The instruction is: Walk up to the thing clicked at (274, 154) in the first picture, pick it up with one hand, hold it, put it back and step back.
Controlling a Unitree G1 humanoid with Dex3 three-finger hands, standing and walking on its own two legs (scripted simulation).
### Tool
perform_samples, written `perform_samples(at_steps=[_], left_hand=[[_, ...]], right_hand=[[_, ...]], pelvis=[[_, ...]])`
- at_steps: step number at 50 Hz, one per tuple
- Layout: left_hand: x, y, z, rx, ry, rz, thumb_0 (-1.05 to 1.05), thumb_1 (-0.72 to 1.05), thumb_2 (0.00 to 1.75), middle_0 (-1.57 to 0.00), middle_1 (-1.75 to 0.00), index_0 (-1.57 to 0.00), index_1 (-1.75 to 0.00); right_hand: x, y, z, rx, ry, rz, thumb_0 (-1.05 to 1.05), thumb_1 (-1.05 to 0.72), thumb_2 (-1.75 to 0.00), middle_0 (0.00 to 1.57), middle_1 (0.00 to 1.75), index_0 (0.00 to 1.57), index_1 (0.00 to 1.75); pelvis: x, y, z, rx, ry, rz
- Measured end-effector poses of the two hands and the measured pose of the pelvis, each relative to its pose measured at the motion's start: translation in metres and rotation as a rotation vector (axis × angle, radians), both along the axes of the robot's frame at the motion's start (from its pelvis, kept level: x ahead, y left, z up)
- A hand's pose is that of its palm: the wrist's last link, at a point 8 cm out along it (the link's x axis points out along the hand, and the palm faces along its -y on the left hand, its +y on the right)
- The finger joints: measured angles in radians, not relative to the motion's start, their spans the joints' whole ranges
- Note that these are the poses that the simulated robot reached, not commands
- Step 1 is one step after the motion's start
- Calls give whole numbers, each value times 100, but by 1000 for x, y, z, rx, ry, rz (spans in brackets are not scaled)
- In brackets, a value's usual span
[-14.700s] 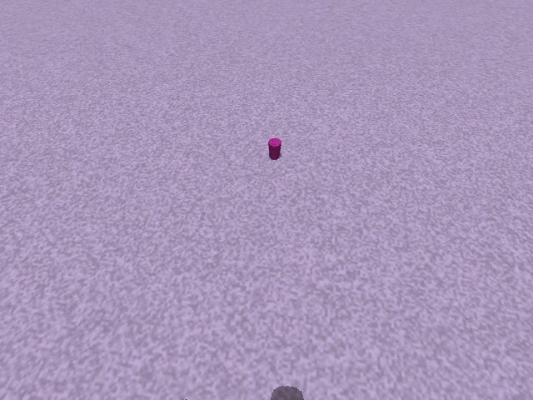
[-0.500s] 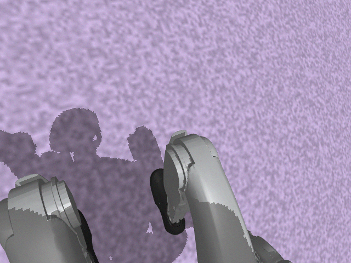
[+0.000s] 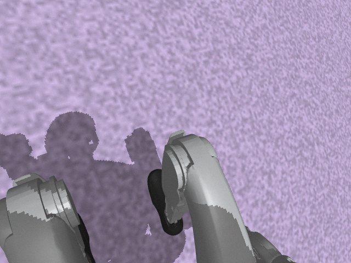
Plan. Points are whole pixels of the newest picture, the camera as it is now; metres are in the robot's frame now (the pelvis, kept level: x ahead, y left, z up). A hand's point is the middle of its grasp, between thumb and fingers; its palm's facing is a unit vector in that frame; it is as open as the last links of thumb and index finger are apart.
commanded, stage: close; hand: left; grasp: from above
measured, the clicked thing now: out of the picture +0.47 +0.32 -0.25
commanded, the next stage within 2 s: settle in 0.82 s
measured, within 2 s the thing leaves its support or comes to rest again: leaves its support in 1.28 s
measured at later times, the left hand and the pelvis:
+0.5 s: hand out of the picture +0.45 +0.33 -0.21, palm faces -0.46 -0.13 -0.88, open 11.2 cm; pelvis +0.00 +0.00 +0.00, yaw +0 degrees
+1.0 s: hand out of the picture +0.45 +0.33 -0.21, palm faces -0.46 -0.12 -0.88, open 10.5 cm; pelvis +0.00 +0.00 +0.00, yaw +0 degrees
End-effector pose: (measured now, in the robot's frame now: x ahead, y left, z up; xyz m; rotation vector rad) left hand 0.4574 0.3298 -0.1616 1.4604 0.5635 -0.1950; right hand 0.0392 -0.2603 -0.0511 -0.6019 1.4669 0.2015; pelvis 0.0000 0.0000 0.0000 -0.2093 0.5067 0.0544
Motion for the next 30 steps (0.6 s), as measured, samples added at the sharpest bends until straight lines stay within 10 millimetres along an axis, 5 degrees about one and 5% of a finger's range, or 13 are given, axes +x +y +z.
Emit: perform_samples(at_steps=[30], left_hand=[[0, 1, 6, 6, 4, 2, -1, -13, 88, -41, -103, -38, -100]], right_hand=[[1, 4, 4, 4, -14, 2, 0, -90, -90, 20, 30, 20, 30]], pelvis=[[-1, 1, 3, -1, 5, 4]])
